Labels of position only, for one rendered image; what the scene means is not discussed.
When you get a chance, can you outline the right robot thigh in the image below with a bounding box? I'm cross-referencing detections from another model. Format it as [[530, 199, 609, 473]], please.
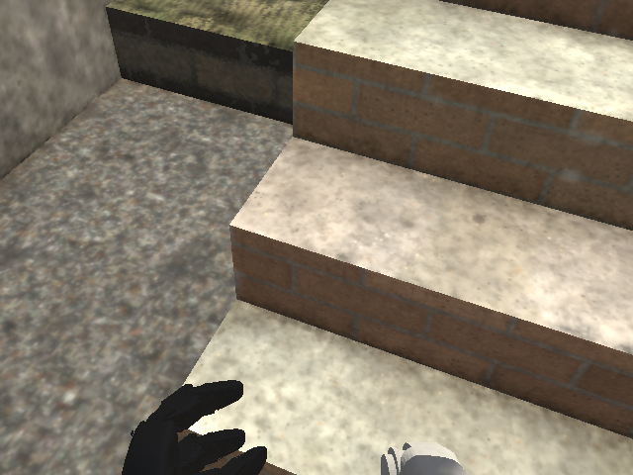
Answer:
[[381, 442, 468, 475]]

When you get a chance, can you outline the robot left hand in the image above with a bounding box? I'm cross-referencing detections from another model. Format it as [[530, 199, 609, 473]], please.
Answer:
[[122, 380, 267, 475]]

